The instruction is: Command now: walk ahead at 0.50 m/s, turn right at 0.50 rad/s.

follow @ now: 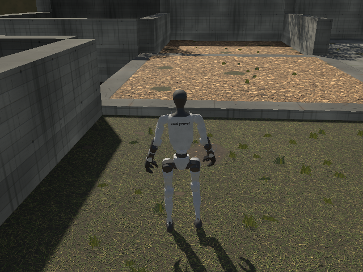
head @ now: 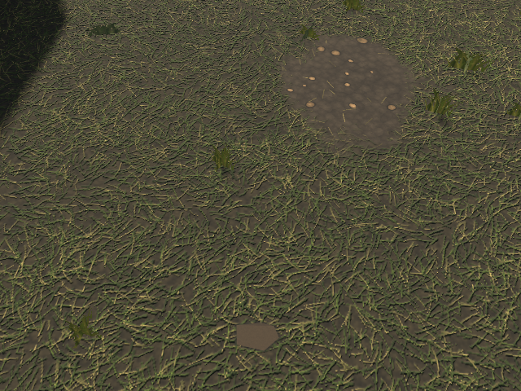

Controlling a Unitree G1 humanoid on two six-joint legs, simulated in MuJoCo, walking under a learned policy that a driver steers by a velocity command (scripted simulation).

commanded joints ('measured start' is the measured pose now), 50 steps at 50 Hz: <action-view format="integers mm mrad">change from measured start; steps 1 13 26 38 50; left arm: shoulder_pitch -1 -288 -80 82 45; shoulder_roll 36 22 103 130 55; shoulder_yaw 17 4 39 51 27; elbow -87 -223 -205 -129 -198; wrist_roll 1 12 29 6 19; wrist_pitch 13 16 -25 -4 65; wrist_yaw -2 -59 -23 17 31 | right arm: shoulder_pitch -9 79 -9 -289 -86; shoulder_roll -112 -221 -165 -135 -116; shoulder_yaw -32 -70 -38 -20 -17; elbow -29 45 -55 -152 -89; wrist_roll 0 31 0 17 -19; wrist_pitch -24 20 -16 -25 19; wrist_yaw -6 -25 -15 16 2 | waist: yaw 0 -68 -18 70 27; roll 155 98 5 -41 166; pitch -22 64 -88 -9 -92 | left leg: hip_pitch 142 322 -348 -240 67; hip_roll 277 302 123 9 242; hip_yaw -220 76 -162 -173 -271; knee -271 -242 663 70 -101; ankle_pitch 98 284 -113 217 550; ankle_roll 156 113 -45 -63 196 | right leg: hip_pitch -172 -178 344 341 -46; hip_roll -87 -47 -128 -82 22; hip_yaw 52 -76 323 322 55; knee -20 -498 -928 -826 -7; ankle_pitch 76 277 364 242 -137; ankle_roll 12 -33 -283 -188 75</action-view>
